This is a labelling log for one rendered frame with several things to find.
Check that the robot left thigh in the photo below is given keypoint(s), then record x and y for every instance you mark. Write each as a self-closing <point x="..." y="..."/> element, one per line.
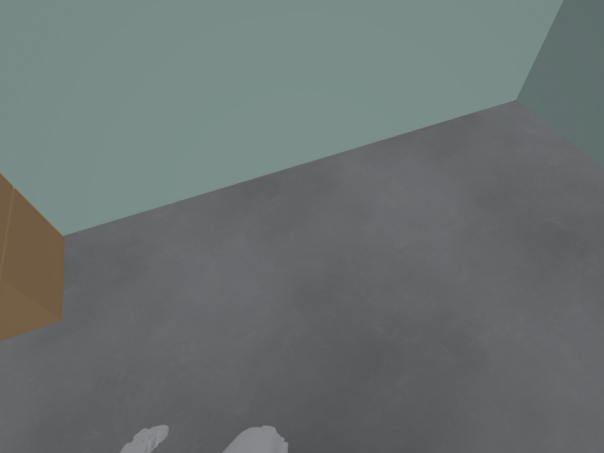
<point x="258" y="440"/>

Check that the left robot hand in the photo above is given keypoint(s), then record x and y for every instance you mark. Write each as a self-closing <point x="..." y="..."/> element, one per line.
<point x="146" y="440"/>

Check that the cupboard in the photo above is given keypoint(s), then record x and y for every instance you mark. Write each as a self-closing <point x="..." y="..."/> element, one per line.
<point x="31" y="266"/>

